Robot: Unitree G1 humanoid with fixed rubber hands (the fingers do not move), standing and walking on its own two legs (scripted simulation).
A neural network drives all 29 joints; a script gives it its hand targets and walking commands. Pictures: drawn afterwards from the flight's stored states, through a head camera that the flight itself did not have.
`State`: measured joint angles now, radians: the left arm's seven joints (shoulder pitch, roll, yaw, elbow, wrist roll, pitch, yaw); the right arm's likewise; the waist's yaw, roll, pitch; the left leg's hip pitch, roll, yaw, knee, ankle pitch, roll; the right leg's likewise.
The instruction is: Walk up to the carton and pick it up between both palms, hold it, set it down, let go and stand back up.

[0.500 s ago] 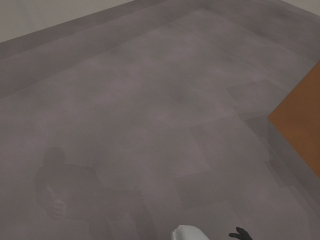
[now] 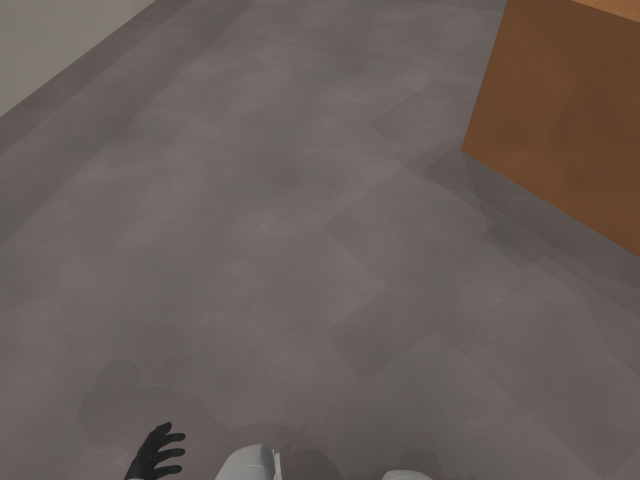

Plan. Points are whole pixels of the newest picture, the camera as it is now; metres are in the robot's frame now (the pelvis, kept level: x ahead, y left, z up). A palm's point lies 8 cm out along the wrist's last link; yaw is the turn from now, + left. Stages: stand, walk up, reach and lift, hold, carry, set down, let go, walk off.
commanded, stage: walk up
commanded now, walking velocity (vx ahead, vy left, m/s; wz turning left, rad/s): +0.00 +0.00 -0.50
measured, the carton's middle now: out of the picture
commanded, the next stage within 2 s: none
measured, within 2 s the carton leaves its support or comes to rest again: neither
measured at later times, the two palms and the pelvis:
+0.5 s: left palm out of the picture +0.05 +0.32 -0.15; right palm out of the picture +0.03 -0.18 -0.10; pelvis -0.02 +0.08 +0.00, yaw -15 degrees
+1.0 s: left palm (264, 321) +0.34 +0.10 -0.11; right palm out of the picture -0.18 -0.11 -0.13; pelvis +0.06 +0.00 -0.01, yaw -32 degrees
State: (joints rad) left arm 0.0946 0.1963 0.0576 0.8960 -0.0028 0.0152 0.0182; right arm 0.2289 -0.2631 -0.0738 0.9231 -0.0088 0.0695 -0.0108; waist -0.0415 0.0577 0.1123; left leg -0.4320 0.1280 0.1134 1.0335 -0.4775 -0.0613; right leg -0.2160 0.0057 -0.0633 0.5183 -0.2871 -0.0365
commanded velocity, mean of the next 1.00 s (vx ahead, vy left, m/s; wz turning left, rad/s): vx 0.27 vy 0.01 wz -0.50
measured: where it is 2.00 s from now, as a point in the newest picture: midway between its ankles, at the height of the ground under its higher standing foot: (433, 345)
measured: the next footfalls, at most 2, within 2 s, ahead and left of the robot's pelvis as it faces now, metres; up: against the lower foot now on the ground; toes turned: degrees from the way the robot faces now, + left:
left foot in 0.36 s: +0.03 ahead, +0.16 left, +0.00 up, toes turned -8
right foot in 1.04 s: +0.13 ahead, -0.18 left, +0.00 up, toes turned -41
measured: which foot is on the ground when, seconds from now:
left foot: up 0.00-0.34, down 0.36-1.00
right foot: down 0.00-0.38, up 0.40-1.00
